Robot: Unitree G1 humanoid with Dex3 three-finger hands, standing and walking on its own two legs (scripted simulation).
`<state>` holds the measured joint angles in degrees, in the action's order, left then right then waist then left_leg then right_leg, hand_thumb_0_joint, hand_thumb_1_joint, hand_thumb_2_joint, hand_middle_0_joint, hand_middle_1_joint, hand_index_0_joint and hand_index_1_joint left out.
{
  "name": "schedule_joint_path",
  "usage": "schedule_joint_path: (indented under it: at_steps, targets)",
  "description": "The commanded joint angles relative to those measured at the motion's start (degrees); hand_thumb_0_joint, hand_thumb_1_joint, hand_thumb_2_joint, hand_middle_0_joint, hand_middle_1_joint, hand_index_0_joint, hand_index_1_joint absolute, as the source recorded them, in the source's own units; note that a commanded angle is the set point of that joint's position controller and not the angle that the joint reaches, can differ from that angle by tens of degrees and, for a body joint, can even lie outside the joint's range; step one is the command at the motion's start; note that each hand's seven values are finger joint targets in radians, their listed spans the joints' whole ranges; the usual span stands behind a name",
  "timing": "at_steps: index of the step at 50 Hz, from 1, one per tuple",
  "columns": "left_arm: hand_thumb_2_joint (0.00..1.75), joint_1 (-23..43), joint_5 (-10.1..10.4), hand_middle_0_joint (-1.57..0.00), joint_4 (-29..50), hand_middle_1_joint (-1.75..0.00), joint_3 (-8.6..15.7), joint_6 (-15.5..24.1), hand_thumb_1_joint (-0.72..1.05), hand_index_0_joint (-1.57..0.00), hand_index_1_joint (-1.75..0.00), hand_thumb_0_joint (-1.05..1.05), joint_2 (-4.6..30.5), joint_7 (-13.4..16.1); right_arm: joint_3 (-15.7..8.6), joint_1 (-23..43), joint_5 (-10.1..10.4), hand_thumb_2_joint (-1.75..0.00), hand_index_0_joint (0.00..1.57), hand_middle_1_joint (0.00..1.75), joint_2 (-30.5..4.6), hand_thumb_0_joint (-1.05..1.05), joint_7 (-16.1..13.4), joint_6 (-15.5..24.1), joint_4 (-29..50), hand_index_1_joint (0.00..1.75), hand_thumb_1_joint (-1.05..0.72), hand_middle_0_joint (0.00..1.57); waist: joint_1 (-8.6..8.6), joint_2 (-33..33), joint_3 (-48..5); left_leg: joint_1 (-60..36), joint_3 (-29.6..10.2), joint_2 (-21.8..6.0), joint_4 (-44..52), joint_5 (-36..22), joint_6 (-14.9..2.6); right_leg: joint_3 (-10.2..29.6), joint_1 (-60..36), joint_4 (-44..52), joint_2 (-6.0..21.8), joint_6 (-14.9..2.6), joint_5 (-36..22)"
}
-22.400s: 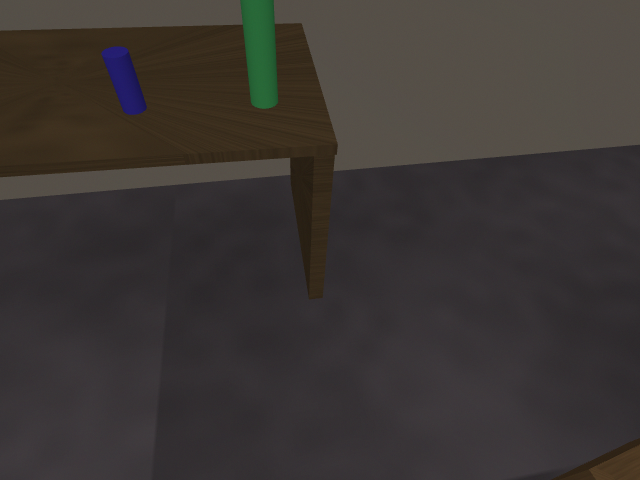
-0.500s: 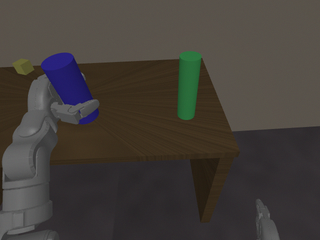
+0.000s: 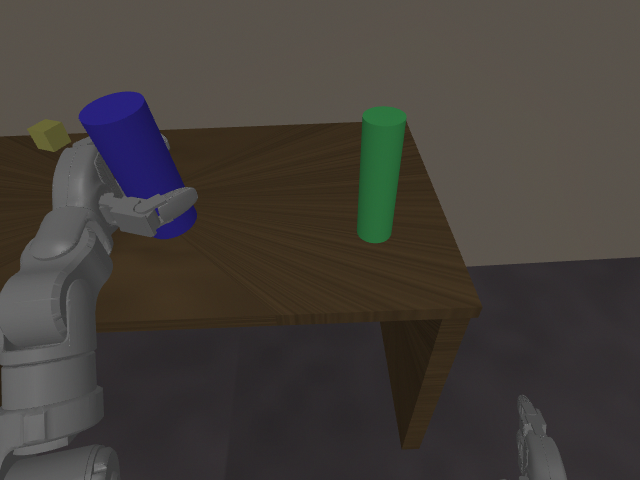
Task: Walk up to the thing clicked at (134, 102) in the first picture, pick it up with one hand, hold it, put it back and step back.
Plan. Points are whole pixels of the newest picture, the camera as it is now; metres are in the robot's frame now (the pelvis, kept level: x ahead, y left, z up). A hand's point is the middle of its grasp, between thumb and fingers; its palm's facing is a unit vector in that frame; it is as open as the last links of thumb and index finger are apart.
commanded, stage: hold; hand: left
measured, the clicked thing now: (146, 171) +0.33 +0.17 +0.27
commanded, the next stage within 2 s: crouch in 1.58 s
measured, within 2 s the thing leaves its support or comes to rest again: neither
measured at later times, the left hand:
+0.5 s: hand (140, 178) +0.34 +0.18 +0.25, palm faces +0.16 -0.99 +0.01, open 9.0 cm
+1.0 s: hand (144, 176) +0.34 +0.18 +0.26, palm faces +0.16 -0.99 +0.02, open 9.0 cm
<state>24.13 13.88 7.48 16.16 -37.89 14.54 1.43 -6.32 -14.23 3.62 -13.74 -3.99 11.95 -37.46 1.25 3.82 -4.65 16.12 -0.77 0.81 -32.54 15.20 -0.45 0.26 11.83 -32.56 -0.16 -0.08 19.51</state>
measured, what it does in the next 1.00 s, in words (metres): stands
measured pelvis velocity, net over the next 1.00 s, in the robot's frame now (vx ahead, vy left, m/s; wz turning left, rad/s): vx -0.01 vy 0.00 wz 0.00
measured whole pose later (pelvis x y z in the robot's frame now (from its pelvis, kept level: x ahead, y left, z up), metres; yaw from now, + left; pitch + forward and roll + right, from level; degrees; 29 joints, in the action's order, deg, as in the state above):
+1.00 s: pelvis -0.01 +0.00 +0.00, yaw +0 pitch -1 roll +0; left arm 27.2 14.3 3.8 17.0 -38.7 15.5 1.1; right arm -5.0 -14.7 3.9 -13.4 -3.8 13.4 -38.2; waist 1.5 4.1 -4.6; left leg 16.2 -0.5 0.7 -31.8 14.2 -0.5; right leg 0.5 12.0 -31.9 -0.2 0.0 18.4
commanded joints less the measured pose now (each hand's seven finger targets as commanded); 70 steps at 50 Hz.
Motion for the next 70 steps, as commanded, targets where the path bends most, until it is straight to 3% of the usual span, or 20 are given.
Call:
schedule_joint_path:
  at_steps: [1,6,19,25,28,29,33,34,37,40,41,48,50,53,55,59,60,63,65,70]
  targets:
    - [1.28,23.7,0.3,-1.35,11.0,-1.48,2.7,4.2,0.19,-1.38,-1.48,0.0,9.8,-0.5,-1.0,6.9,0.0,-0.06,0.05,0.05,-6.3,0.0,0.1,3.3,9.6,0.05,0.52,0.05,0.44,-4.6,-9.8,-8.4,0.4,-0.2,3.0,-11.8,-0.91,-2.0,3.3,5.8,0.0,0.24,-14.4]
    - [1.28,24.3,0.3,-1.34,10.4,-1.47,3.9,4.7,0.19,-1.37,-1.47,0.0,10.7,0.1,-2.7,7.1,0.0,-0.06,0.05,0.05,-8.1,0.0,0.1,3.2,10.3,0.05,0.52,0.05,0.02,-4.8,-10.5,-8.8,0.5,-0.3,3.3,-10.9,-0.82,-1.9,3.5,6.1,-0.1,0.22,-13.5]
    - [1.3,26.4,0.4,-1.34,12.1,-1.48,4.3,4.7,0.19,-1.37,-1.48,0.0,12.3,-0.1,-1.5,7.8,-0.1,-0.06,0.05,0.05,-7.4,0.0,-0.6,3.9,8.7,0.05,0.52,0.05,0.37,-2.7,-10.2,-8.7,0.5,-0.3,4.0,-8.6,-0.62,-1.8,3.6,6.7,-0.2,-0.08,-10.9]
    - [1.3,24.4,0.7,-1.34,8.9,-1.48,2.4,3.5,0.16,-1.37,-1.48,0.0,9.4,-0.6,-0.8,7.1,0.1,-0.06,0.05,0.05,-6.6,0.0,-0.2,4.3,8.1,0.05,0.52,0.05,0.28,-3.7,-7.7,-7.8,0.6,-0.4,4.2,-9.1,-0.54,-2.0,4.6,6.5,-0.4,-0.2,-11.3]
    - [1.29,27.6,0.4,-1.33,14.1,-1.47,4.0,4.3,0.18,-1.35,-1.47,0.0,12.3,-0.1,-0.8,6.9,0.1,-0.06,0.05,0.05,-6.7,0.0,-0.1,4.5,9.1,0.05,0.52,0.05,0.91,-3.2,-10.5,-9.2,0.4,-0.4,4.0,-9.9,-0.58,-2.1,3.6,6.3,-0.4,-0.21,-11.8]
    - [1.29,26.7,0.5,-1.33,11.3,-1.47,4.3,4.4,0.18,-1.35,-1.47,0.0,11.9,0.0,-2.2,6.9,0.0,-0.06,0.05,0.05,-7.9,0.0,-0.2,4.4,9.0,0.05,0.52,0.05,-0.05,-3.6,-10.6,-9.8,0.5,-0.5,3.9,-9.9,-0.59,-1.9,3.8,6.2,-0.4,-0.06,-12.0]
    - [1.3,28.4,0.3,-1.32,13.7,-1.47,3.8,4.9,0.17,-1.35,-1.47,0.0,12.0,0.7,-1.1,7.5,-0.1,-0.06,0.05,0.05,-6.7,0.0,-0.3,4.5,8.9,0.05,0.52,0.05,0.53,-1.5,-10.7,-9.5,0.5,-0.4,3.8,-10.3,-0.38,-1.8,3.8,5.8,-0.3,-0.21,-12.3]
    - [1.3,28.1,0.1,-1.32,11.5,-1.46,3.8,4.9,0.15,-1.34,-1.47,0.0,11.8,0.7,-1.6,6.9,-0.2,-0.06,0.05,0.05,-7.1,0.0,-0.5,4.4,8.6,0.05,0.52,0.05,-0.35,-2.6,-11.7,-9.9,0.6,-0.4,3.5,-10.6,-0.58,-1.7,3.8,6.1,-0.2,-0.03,-12.9]
    - [1.3,29.1,0.2,-1.32,11.5,-1.47,3.7,4.6,0.15,-1.35,-1.47,0.0,12.1,0.6,-0.1,7.8,-0.1,-0.06,0.05,0.05,-5.9,0.0,-0.5,4.8,8.2,0.05,0.52,0.05,0.47,-2.4,-9.7,-8.6,0.8,-0.1,3.7,-9.5,-0.62,-1.7,3.8,6.6,-0.1,-0.03,-11.8]
    - [1.31,26.8,0.1,-1.34,5.1,-1.47,3.2,3.6,0.17,-1.36,-1.48,0.0,11.0,0.1,-1.2,8.8,-0.2,-0.06,0.05,0.05,-7.5,0.0,-0.7,5.0,9.2,0.05,0.52,0.05,0.07,-4.2,-8.9,-8.1,0.8,-0.1,4.0,-8.4,-0.75,-1.6,3.8,6.9,-0.1,0.07,-11.0]
    - [1.32,29.4,0.3,-1.35,10.9,-1.49,4.1,4.2,0.19,-1.37,-1.49,0.0,12.5,0.1,0.0,7.9,-0.1,-0.06,0.05,0.05,-6.0,0.0,-0.5,5.0,8.3,0.05,0.52,0.05,0.93,-2.3,-9.6,-8.1,0.8,0.0,4.1,-8.4,-0.62,-1.7,3.7,6.7,-0.1,-0.14,-10.8]
    - [1.31,25.4,0.7,-1.33,5.4,-1.47,3.4,3.1,0.18,-1.35,-1.47,0.0,10.6,-0.7,-0.5,6.8,0.2,-0.06,0.05,0.05,-6.6,0.0,0.1,4.8,8.8,0.05,0.53,0.05,0.27,-4.9,-9.1,-8.1,0.7,-0.2,4.1,-9.0,-0.84,-1.8,3.8,6.8,-0.2,-0.01,-11.4]
    - [1.3,29.7,0.4,-1.31,13.6,-1.45,4.0,4.2,0.17,-1.33,-1.46,0.0,12.8,-0.2,-0.4,6.9,0.1,-0.06,0.05,0.05,-6.2,0.0,0.2,4.7,9.1,0.05,0.53,0.05,0.92,-2.1,-11.5,-9.2,0.8,-0.1,4.0,-10.4,-0.57,-1.7,3.5,6.3,-0.2,-0.24,-12.4]
    - [1.31,28.1,0.5,-1.31,12.5,-1.46,4.0,4.4,0.18,-1.33,-1.46,0.0,12.0,0.1,-2.2,6.6,0.0,-0.06,0.05,0.05,-8.0,0.0,-0.1,4.8,9.3,0.05,0.52,0.05,-0.29,-4.1,-12.2,-10.3,0.7,-0.3,3.2,-11.8,-0.8,-1.5,3.3,6.0,-0.2,0.15,-14.0]
    - [1.31,30.0,0.0,-1.31,13.3,-1.46,3.7,4.6,0.15,-1.33,-1.47,0.0,12.5,0.4,-0.4,7.0,-0.2,-0.06,0.05,0.05,-6.3,0.0,-0.1,4.7,9.4,0.05,0.52,0.05,0.17,-3.1,-12.7,-10.1,0.9,0.0,3.1,-11.9,-0.87,-1.4,2.9,6.1,0.1,0.14,-14.3]
    - [1.31,28.8,-0.2,-1.32,6.8,-1.46,3.5,4.2,0.16,-1.34,-1.47,0.0,11.4,0.8,-1.2,8.0,-0.3,-0.06,0.05,0.05,-7.2,0.0,-0.7,4.9,8.4,0.05,0.52,0.05,-0.44,-3.7,-10.6,-9.2,0.7,-0.2,3.8,-9.8,-0.72,-1.5,3.6,6.3,-0.1,0.06,-12.5]
    - [1.32,29.9,-0.2,-1.32,9.7,-1.47,3.1,4.4,0.18,-1.34,-1.48,0.0,11.8,0.6,-0.2,9.0,-0.1,-0.06,0.05,0.05,-6.2,0.0,-0.5,4.9,8.4,0.05,0.53,0.05,0.68,-2.6,-10.2,-8.5,0.6,-0.1,4.0,-9.3,-0.55,-1.7,3.6,6.4,-0.1,-0.14,-11.8]
    - [1.32,31.3,-0.1,-1.34,9.5,-1.48,4.2,4.5,0.18,-1.36,-1.48,0.0,13.7,0.2,-0.3,7.7,-0.1,-0.06,0.05,0.05,-6.5,0.0,-0.6,5.1,8.4,0.05,0.52,0.05,0.38,-3.1,-11.2,-8.9,0.8,0.1,3.7,-9.8,-0.78,-1.5,3.4,6.6,0.0,0.01,-12.5]
    - [1.32,28.1,0.2,-1.33,3.7,-1.48,2.9,3.7,0.18,-1.35,-1.49,0.0,11.1,-0.6,0.2,7.3,0.1,-0.06,0.05,0.05,-5.7,0.0,-0.5,5.0,8.4,0.05,0.53,0.05,0.17,-5.1,-8.6,-8.0,0.8,0.0,3.8,-9.5,-0.95,-1.7,3.9,6.7,-0.1,0.17,-12.3]
    - [1.31,30.3,0.3,-1.33,7.9,-1.47,3.6,4.1,0.17,-1.35,-1.48,0.0,12.7,-0.7,-0.4,6.5,0.3,-0.06,0.05,0.05,-6.4,0.0,0.1,4.8,8.7,0.05,0.53,0.05,0.38,-1.9,-10.8,-9.0,0.8,-0.1,4.1,-10.6,-0.55,-1.7,3.9,6.2,-0.2,-0.32,-13.0]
